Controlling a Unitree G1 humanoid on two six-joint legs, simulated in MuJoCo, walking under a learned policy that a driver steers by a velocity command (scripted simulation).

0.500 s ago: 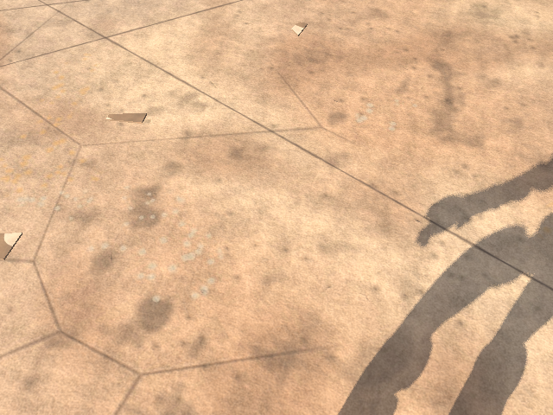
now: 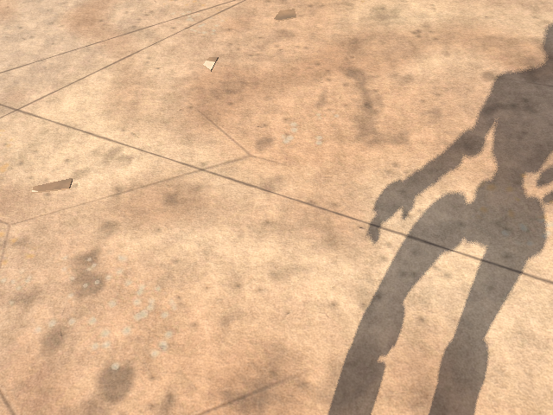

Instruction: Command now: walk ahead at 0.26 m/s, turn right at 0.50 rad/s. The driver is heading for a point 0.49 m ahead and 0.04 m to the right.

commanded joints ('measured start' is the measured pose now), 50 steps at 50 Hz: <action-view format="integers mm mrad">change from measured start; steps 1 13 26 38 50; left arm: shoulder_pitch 12 47 -74 -72 -210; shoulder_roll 148 179 61 111 78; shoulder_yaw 29 49 18 38 6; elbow -71 -97 -194 -192 -112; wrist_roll -4 -15 -9 20 43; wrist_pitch -22 -13 -6 -47 -42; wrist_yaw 25 22 -3 -41 -13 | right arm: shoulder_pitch -134 -144 108 164 182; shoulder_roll -87 -90 -83 -184 -42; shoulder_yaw -23 -21 -18 -26 40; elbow -105 -105 17 124 121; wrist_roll -12 21 -13 29 -19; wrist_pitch -65 -117 -115 -67 3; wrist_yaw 16 45 17 9 -19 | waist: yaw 21 10 -53 51 -84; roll -117 -182 65 61 -125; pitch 10 13 31 -92 -147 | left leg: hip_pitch -323 88 371 435 155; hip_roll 52 -17 263 213 103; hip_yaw -71 -43 -142 109 -39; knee -43 -540 -884 -538 -168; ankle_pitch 161 338 354 1065 110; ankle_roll -11 -37 187 86 -77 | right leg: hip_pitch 248 47 -518 13 -74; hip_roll -261 -200 -141 11 -233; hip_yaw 442 416 99 -63 116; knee -344 -235 579 -54 -236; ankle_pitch -121 19 84 358 724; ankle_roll -171 -114 95 -23 -184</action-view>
